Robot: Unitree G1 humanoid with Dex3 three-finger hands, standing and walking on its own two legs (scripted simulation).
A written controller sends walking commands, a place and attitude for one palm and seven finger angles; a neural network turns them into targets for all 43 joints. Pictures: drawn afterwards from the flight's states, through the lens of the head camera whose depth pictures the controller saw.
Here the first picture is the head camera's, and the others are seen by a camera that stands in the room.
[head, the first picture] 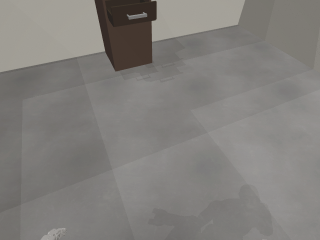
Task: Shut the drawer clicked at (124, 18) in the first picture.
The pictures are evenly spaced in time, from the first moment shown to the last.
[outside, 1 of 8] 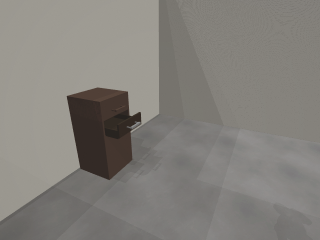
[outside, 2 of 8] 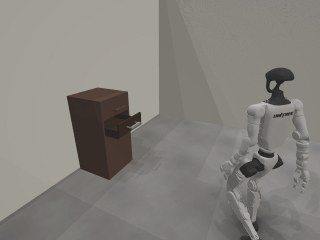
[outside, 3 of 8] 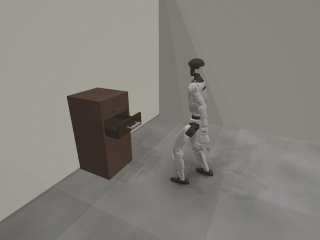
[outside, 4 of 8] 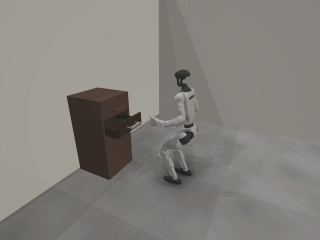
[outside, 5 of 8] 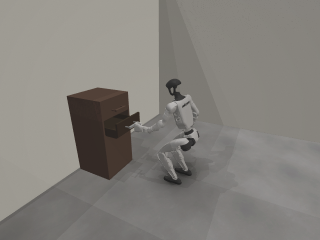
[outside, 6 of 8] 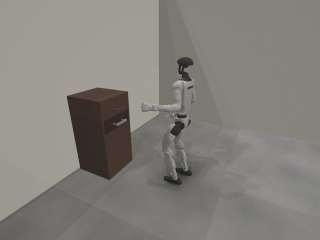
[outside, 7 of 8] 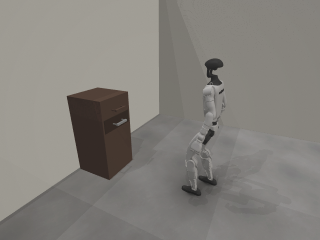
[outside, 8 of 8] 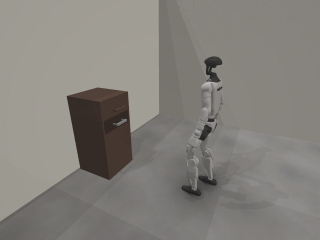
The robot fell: no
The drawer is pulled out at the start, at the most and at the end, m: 0.18 0.18 0.00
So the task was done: yes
